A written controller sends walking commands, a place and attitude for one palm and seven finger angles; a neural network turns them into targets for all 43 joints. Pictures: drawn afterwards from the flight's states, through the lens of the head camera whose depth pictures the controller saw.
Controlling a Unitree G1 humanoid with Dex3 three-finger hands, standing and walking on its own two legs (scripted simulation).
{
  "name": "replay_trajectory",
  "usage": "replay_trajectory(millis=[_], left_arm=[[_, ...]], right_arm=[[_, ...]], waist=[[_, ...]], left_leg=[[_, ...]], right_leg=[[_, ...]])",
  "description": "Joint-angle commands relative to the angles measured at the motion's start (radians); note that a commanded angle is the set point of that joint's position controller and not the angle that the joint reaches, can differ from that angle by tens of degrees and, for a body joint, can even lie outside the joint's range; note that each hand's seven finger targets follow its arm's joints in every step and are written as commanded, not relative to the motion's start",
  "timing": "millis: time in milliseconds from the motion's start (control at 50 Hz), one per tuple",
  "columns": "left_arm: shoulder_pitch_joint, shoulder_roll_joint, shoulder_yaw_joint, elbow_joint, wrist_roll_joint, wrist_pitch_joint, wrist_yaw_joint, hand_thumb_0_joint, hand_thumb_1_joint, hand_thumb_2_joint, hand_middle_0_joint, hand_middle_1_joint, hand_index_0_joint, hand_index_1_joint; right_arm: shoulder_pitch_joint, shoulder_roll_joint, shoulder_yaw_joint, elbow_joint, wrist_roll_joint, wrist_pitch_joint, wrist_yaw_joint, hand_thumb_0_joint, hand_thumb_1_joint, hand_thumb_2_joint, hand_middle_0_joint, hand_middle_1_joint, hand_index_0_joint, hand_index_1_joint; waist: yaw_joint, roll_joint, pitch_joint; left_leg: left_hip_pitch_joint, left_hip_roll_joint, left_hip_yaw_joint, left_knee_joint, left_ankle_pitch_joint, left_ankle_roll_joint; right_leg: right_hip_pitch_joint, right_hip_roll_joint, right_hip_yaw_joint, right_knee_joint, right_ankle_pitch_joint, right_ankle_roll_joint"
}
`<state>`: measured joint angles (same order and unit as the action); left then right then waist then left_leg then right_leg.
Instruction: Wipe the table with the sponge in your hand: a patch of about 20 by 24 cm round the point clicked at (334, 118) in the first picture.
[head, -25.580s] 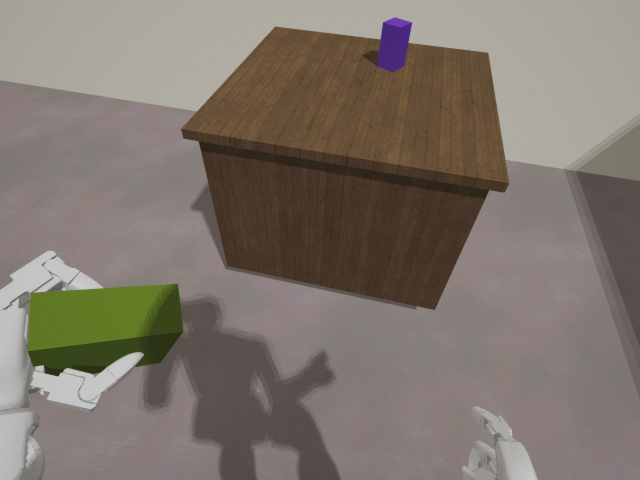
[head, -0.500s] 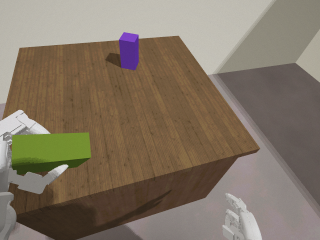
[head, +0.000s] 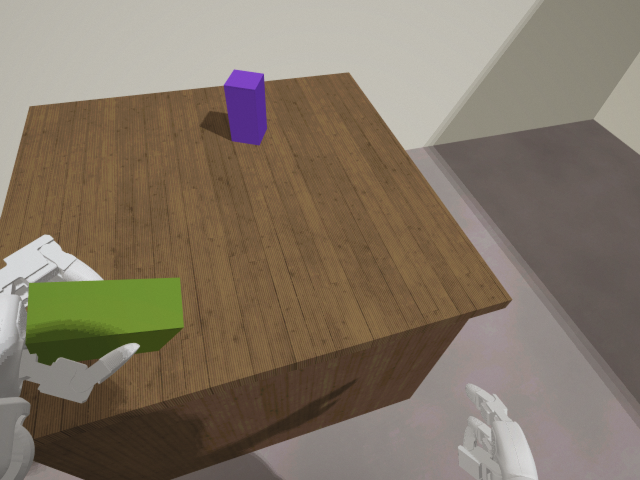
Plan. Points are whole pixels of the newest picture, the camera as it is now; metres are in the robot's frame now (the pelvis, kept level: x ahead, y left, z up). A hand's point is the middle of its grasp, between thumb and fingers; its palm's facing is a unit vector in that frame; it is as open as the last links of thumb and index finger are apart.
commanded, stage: come to a stop and stand still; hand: left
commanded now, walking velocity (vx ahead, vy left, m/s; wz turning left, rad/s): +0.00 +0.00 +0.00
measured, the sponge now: (126, 321) +0.23 +0.22 +0.13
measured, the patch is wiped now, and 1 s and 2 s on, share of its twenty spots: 0.00 0.00 0.00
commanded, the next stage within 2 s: look again from close up in 0.26 s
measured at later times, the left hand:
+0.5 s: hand (87, 325) +0.21 +0.24 +0.15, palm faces +0.35 -0.86 -0.38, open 9.2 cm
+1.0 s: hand (101, 318) +0.22 +0.23 +0.15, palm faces +0.36 -0.86 -0.37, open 9.2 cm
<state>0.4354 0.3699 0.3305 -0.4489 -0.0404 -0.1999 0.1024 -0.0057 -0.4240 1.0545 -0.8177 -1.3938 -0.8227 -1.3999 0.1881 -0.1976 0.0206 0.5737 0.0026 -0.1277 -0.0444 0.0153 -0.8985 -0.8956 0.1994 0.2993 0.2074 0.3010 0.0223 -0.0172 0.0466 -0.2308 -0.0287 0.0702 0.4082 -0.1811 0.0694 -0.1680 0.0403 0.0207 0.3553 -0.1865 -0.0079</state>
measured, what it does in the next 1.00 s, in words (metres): stands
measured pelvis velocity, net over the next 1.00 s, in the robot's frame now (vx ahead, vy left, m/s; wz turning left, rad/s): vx -0.01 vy -0.02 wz -0.02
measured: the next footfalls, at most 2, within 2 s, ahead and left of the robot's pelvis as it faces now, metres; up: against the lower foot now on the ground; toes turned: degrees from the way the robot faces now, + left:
none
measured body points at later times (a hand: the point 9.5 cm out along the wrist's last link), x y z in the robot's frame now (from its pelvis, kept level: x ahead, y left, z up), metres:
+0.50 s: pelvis +0.00 -0.01 +0.00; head +0.02 +0.01 +0.45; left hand +0.19 +0.28 +0.17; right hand +0.18 -0.23 -0.07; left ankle +0.03 +0.07 -0.74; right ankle +0.00 -0.12 -0.74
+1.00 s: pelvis -0.01 -0.02 +0.00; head +0.01 +0.00 +0.45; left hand +0.20 +0.27 +0.17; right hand +0.18 -0.23 -0.07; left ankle +0.03 +0.07 -0.74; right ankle +0.00 -0.12 -0.74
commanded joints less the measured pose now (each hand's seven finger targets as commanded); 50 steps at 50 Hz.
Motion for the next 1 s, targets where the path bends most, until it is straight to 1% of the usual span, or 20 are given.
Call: replay_trajectory(millis=[0,20,100,160,200,220,300,320,400,420,500,520,700,720,800,820,880,900,920,980], left_arm=[[-0.078,0.184,0.131,-0.233,-0.010,-0.063,0.022,0.000,0.100,1.300,-1.200,-1.600,-1.200,-1.600],[-0.075,0.159,0.107,-0.218,-0.014,-0.065,0.016,0.000,0.100,1.300,-1.200,-1.600,-1.200,-1.600],[-0.076,0.179,0.125,-0.220,-0.013,-0.055,0.020,0.000,0.100,1.300,-1.200,-1.600,-1.200,-1.600],[-0.071,0.162,0.108,-0.206,-0.016,-0.056,0.017,0.000,0.100,1.300,-1.200,-1.600,-1.200,-1.600],[-0.074,0.185,0.128,-0.226,-0.014,-0.051,0.022,0.000,0.100,1.300,-1.200,-1.600,-1.200,-1.600],[-0.077,0.157,0.100,-0.219,-0.016,-0.055,0.019,0.000,0.100,1.300,-1.200,-1.600,-1.200,-1.600],[-0.070,0.190,0.130,-0.239,-0.015,-0.050,0.022,0.000,0.100,1.300,-1.200,-1.600,-1.200,-1.600],[-0.069,0.162,0.103,-0.232,-0.017,-0.054,0.019,0.000,0.100,1.300,-1.200,-1.600,-1.200,-1.600],[-0.052,0.190,0.132,-0.224,-0.017,-0.046,0.021,0.000,0.100,1.300,-1.200,-1.600,-1.200,-1.600],[-0.062,0.157,0.098,-0.221,-0.019,-0.052,0.017,0.000,0.100,1.300,-1.200,-1.600,-1.200,-1.600],[-0.058,0.191,0.131,-0.228,-0.016,-0.048,0.021,0.000,0.100,1.300,-1.200,-1.600,-1.200,-1.600],[-0.060,0.161,0.103,-0.223,-0.018,-0.053,0.016,0.000,0.100,1.300,-1.200,-1.600,-1.200,-1.600],[-0.075,0.189,0.121,-0.252,-0.011,-0.054,0.020,0.000,0.100,1.300,-1.200,-1.600,-1.200,-1.600],[-0.071,0.162,0.100,-0.230,-0.014,-0.058,0.016,0.000,0.100,1.300,-1.200,-1.600,-1.200,-1.600],[-0.124,0.189,0.129,-0.244,-0.011,-0.055,0.014,0.000,0.100,1.300,-1.200,-1.600,-1.200,-1.600],[-0.129,0.155,0.101,-0.224,-0.014,-0.054,0.009,0.000,0.100,1.300,-1.200,-1.600,-1.200,-1.600],[-0.145,0.156,0.102,-0.218,-0.011,-0.040,0.006,0.000,0.100,1.300,-1.200,-1.600,-1.200,-1.600],[-0.150,0.176,0.116,-0.247,-0.010,-0.037,0.007,0.000,0.100,1.300,-1.200,-1.600,-1.200,-1.600],[-0.135,0.140,0.085,-0.230,-0.012,-0.034,0.003,0.000,0.100,1.300,-1.200,-1.600,-1.200,-1.600],[-0.104,0.158,0.108,-0.238,-0.014,-0.023,0.004,0.000,0.100,1.300,-1.200,-1.600,-1.200,-1.600]], right_arm=[[-0.094,-0.131,-0.049,-0.158,0.011,-0.052,-0.012,0.000,-0.900,-0.900,0.200,0.300,0.200,0.300],[-0.089,-0.133,-0.044,-0.157,0.004,-0.048,-0.011,0.000,-0.900,-0.900,0.200,0.300,0.200,0.300],[-0.096,-0.130,-0.049,-0.160,0.013,-0.049,-0.014,0.000,-0.900,-0.900,0.200,0.300,0.200,0.300],[-0.087,-0.132,-0.048,-0.159,0.008,-0.045,-0.014,0.000,-0.900,-0.900,0.200,0.300,0.200,0.300],[-0.098,-0.130,-0.049,-0.158,0.012,-0.047,-0.017,0.000,-0.900,-0.900,0.200,0.300,0.200,0.300],[-0.089,-0.135,-0.044,-0.156,0.006,-0.043,-0.015,0.000,-0.900,-0.900,0.200,0.300,0.200,0.300],[-0.097,-0.130,-0.048,-0.158,0.013,-0.048,-0.019,0.000,-0.900,-0.900,0.200,0.300,0.200,0.300],[-0.090,-0.134,-0.044,-0.156,0.007,-0.044,-0.017,0.000,-0.900,-0.900,0.200,0.300,0.200,0.300],[-0.097,-0.131,-0.046,-0.158,0.013,-0.046,-0.020,0.000,-0.900,-0.900,0.200,0.300,0.200,0.300],[-0.088,-0.135,-0.042,-0.155,0.007,-0.042,-0.017,0.000,-0.900,-0.900,0.200,0.300,0.200,0.300],[-0.095,-0.130,-0.046,-0.157,0.014,-0.046,-0.021,0.000,-0.900,-0.900,0.200,0.300,0.200,0.300],[-0.085,-0.136,-0.042,-0.154,0.007,-0.042,-0.019,0.000,-0.900,-0.900,0.200,0.300,0.200,0.300],[-0.093,-0.132,-0.043,-0.153,0.013,-0.050,-0.021,0.000,-0.900,-0.900,0.200,0.300,0.200,0.300],[-0.081,-0.134,-0.040,-0.149,0.006,-0.046,-0.019,0.000,-0.900,-0.900,0.200,0.300,0.200,0.300],[-0.094,-0.129,-0.051,-0.158,0.012,-0.040,-0.016,0.000,-0.900,-0.900,0.200,0.300,0.200,0.300],[-0.085,-0.132,-0.049,-0.156,0.007,-0.034,-0.013,0.000,-0.900,-0.900,0.200,0.300,0.200,0.300],[-0.076,-0.124,-0.060,-0.169,0.013,-0.030,-0.004,0.000,-0.900,-0.900,0.200,0.300,0.200,0.300],[-0.087,-0.123,-0.059,-0.170,0.013,-0.030,-0.002,0.000,-0.900,-0.900,0.200,0.300,0.200,0.300],[-0.081,-0.126,-0.055,-0.171,0.010,-0.027,0.001,0.000,-0.900,-0.900,0.200,0.300,0.200,0.300],[-0.077,-0.121,-0.063,-0.183,0.018,-0.021,0.008,0.000,-0.900,-0.900,0.200,0.300,0.200,0.300]], waist=[[-0.001,0.079,-0.168],[0.000,0.061,-0.164],[-0.002,0.068,-0.159],[-0.002,0.061,-0.164],[-0.002,0.076,-0.167],[-0.002,0.069,-0.168],[-0.002,0.081,-0.173],[-0.002,0.082,-0.173],[-0.001,0.077,-0.166],[-0.002,0.080,-0.161],[-0.002,0.079,-0.166],[-0.002,0.068,-0.166],[-0.002,0.116,-0.165],[-0.001,0.094,-0.162],[0.002,0.125,-0.153],[0.001,0.127,-0.145],[0.002,0.130,-0.151],[0.001,0.134,-0.159],[-0.002,0.123,-0.151],[-0.005,0.119,-0.137]], left_leg=[[0.110,0.117,-0.139,-0.069,0.098,-0.063],[0.102,0.114,-0.138,-0.071,0.084,-0.054],[0.109,0.110,-0.135,-0.068,0.065,-0.054],[0.102,0.110,-0.136,-0.070,0.056,-0.047],[0.108,0.110,-0.134,-0.068,0.064,-0.050],[0.099,0.107,-0.136,-0.072,0.063,-0.046],[0.118,0.111,-0.133,-0.066,0.089,-0.050],[0.109,0.110,-0.134,-0.073,0.084,-0.045],[0.110,0.113,-0.137,-0.075,0.084,-0.051],[0.096,0.113,-0.141,-0.086,0.065,-0.048],[0.102,0.119,-0.141,-0.087,0.056,-0.051],[0.093,0.118,-0.145,-0.093,0.056,-0.047],[0.094,0.128,-0.160,-0.110,0.065,-0.065],[0.089,0.138,-0.163,-0.127,0.042,-0.067],[0.113,0.203,-0.182,-0.154,0.005,-0.082],[0.089,0.220,-0.186,-0.165,-0.019,-0.072],[0.083,0.258,-0.188,-0.153,-0.049,-0.049],[0.105,0.257,-0.184,-0.140,-0.031,-0.048],[0.077,0.251,-0.180,-0.138,-0.064,-0.036],[0.032,0.230,-0.166,-0.103,-0.142,-0.022]], right_leg=[[0.002,-0.083,0.088,-0.049,0.157,-0.019],[0.001,-0.080,0.084,-0.057,0.153,-0.017],[-0.012,-0.086,0.098,-0.070,0.145,-0.019],[-0.003,-0.083,0.096,-0.074,0.141,-0.016],[-0.003,-0.086,0.097,-0.072,0.148,-0.017],[0.002,-0.081,0.087,-0.073,0.139,-0.016],[-0.005,-0.084,0.092,-0.069,0.160,-0.016],[0.003,-0.079,0.081,-0.066,0.152,-0.014],[-0.003,-0.082,0.088,-0.069,0.151,-0.015],[-0.003,-0.076,0.078,-0.068,0.130,-0.014],[0.000,-0.080,0.081,-0.067,0.130,-0.014],[0.006,-0.074,0.070,-0.064,0.128,-0.013],[0.009,-0.073,0.062,-0.044,0.113,-0.015],[0.002,-0.060,0.047,-0.039,0.089,-0.012],[-0.049,-0.039,0.049,0.018,0.051,-0.007],[-0.051,-0.031,0.034,0.043,0.033,-0.004],[-0.064,-0.035,0.025,0.090,-0.007,-0.005],[-0.075,-0.036,0.021,0.079,-0.008,-0.006],[-0.067,-0.029,0.012,0.082,-0.008,-0.007],[-0.049,-0.037,0.035,0.044,-0.008,-0.017]])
